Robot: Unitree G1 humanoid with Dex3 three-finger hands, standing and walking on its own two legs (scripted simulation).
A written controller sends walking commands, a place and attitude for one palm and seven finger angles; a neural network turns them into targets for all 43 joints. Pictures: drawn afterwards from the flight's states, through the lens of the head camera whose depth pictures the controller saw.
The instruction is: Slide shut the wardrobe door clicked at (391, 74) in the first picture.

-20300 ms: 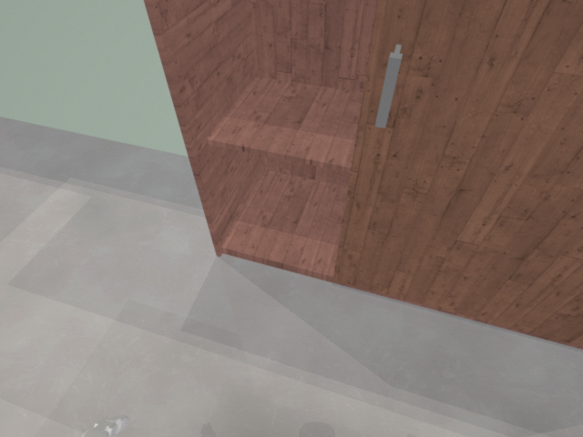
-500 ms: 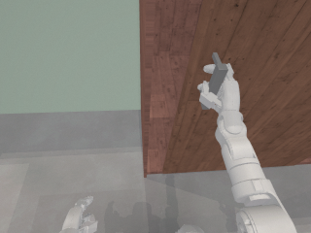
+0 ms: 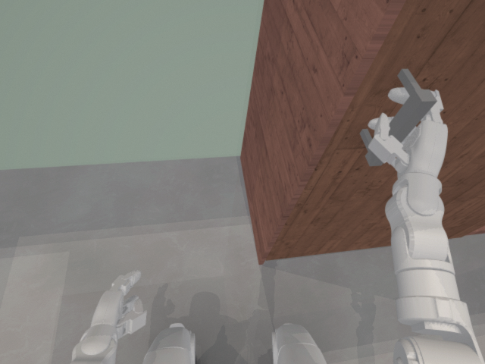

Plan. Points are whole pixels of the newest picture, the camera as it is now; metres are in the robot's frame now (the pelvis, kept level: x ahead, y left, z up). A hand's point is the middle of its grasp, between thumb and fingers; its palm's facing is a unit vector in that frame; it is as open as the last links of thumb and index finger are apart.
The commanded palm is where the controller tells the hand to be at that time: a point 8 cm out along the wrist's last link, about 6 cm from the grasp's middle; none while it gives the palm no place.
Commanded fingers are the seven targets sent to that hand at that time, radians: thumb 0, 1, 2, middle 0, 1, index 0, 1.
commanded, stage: step sideways, sliding the door along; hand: right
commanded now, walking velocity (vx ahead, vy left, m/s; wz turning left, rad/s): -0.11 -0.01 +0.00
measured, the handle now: (389, 121) +0.44 -0.23 +0.14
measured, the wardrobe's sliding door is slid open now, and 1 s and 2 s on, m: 0.00 0.00 0.00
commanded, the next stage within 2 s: stop walking and hold the door there in 0.20 s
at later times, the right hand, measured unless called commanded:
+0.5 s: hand (383, 140) +0.40 -0.21 +0.14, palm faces +0.49 +0.81 -0.32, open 6.4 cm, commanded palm +0.36 -0.23 +0.13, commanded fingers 0.00 -0.90 -0.90 0.45 1.40 0.45 1.40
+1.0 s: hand (383, 140) +0.40 -0.21 +0.14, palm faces +0.45 +0.84 -0.30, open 6.0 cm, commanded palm +0.36 -0.23 +0.13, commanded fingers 0.00 -0.90 -0.90 0.45 1.40 0.45 1.40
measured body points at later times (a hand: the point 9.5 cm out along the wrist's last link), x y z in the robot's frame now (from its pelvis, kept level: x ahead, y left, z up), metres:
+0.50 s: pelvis +0.06 +0.09 +0.03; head +0.13 +0.11 +0.47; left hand +0.25 +0.33 -0.08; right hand +0.37 -0.25 +0.16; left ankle +0.06 +0.24 -0.70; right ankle +0.03 -0.06 -0.68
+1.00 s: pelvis +0.05 +0.08 +0.03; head +0.04 +0.09 +0.48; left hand +0.11 +0.36 -0.08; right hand +0.37 -0.25 +0.16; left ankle +0.05 +0.21 -0.70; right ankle +0.08 -0.02 -0.71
